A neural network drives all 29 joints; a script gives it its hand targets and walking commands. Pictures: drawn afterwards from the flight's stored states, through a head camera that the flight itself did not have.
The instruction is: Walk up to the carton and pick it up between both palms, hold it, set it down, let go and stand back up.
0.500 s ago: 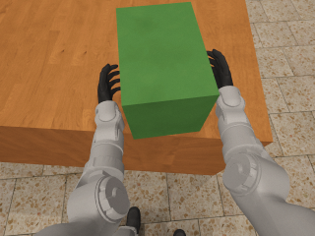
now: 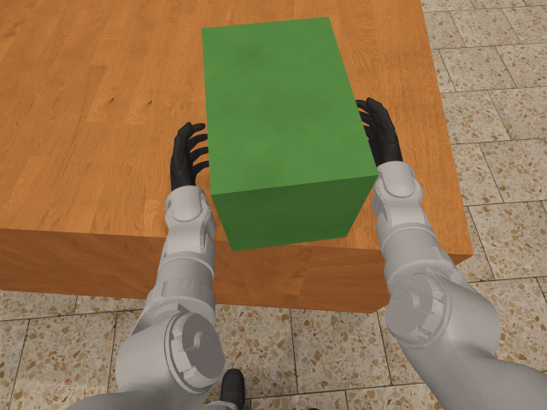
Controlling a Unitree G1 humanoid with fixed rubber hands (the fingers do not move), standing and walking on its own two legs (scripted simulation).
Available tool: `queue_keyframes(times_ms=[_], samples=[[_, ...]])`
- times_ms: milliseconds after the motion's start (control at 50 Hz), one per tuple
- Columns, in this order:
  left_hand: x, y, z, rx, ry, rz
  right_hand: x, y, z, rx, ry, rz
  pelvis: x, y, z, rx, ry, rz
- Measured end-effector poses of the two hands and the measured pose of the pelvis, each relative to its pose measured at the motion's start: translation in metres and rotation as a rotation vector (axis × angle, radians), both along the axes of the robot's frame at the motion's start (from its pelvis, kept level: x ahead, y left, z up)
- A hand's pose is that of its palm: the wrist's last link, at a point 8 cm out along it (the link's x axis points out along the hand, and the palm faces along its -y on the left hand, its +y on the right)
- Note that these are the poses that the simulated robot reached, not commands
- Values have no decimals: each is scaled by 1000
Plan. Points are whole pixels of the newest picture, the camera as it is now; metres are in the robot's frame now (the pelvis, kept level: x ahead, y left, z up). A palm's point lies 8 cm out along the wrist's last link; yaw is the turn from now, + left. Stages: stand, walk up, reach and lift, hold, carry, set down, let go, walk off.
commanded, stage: reach and lift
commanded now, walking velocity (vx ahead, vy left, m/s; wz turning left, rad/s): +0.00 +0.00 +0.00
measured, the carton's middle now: (278, 139) +0.52 +0.07 +0.00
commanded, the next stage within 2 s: none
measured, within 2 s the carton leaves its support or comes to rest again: leaves its support in 1.64 s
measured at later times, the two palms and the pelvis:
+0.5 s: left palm (186, 182) +0.41 +0.19 +0.02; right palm (383, 155) +0.48 -0.09 +0.04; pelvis -0.01 +0.01 +0.00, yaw +0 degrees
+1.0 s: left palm (186, 184) +0.41 +0.19 +0.02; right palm (383, 157) +0.48 -0.09 +0.03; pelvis -0.02 +0.00 -0.01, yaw -1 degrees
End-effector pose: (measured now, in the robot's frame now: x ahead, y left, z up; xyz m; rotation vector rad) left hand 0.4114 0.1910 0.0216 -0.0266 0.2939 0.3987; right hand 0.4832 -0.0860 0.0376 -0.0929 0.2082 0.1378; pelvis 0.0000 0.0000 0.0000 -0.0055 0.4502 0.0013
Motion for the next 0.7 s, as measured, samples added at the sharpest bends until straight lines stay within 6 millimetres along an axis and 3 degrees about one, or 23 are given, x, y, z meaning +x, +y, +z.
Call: queue_keyframes(times_ms=[700], samples=[[-1,1,-4,-16,-29,2,-2,0,-2,-12,-40,0,-11,8,-3,-13,55,-5]])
